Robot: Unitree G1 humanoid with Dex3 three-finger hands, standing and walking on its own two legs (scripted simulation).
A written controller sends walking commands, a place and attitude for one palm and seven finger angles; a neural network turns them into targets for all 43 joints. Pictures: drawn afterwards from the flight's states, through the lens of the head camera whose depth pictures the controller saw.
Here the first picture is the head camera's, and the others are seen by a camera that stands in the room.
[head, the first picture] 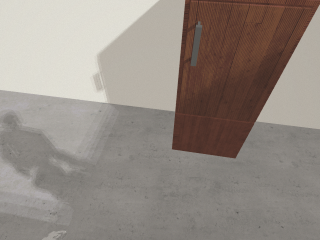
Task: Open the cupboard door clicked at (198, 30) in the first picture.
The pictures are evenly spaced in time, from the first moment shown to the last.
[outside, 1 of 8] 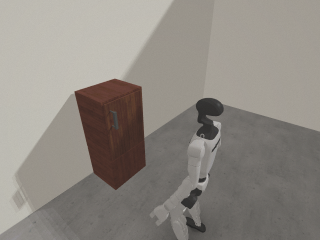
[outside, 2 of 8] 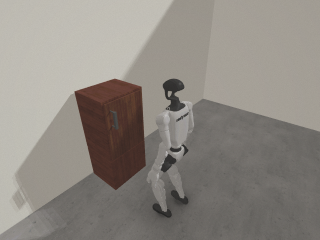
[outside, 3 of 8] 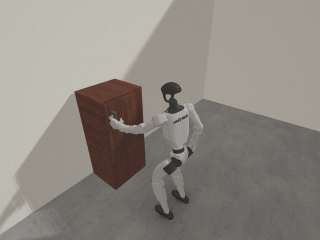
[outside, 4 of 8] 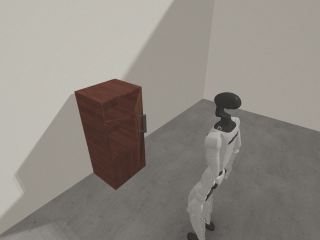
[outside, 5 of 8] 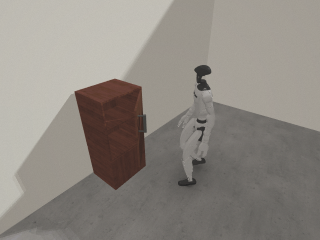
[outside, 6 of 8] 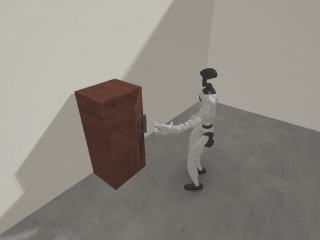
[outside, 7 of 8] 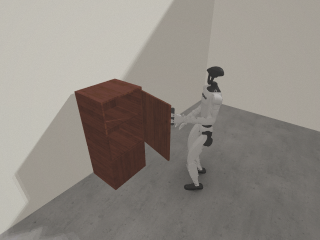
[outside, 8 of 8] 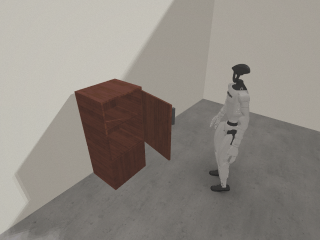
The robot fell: no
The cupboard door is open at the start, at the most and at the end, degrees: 0 80 78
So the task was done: yes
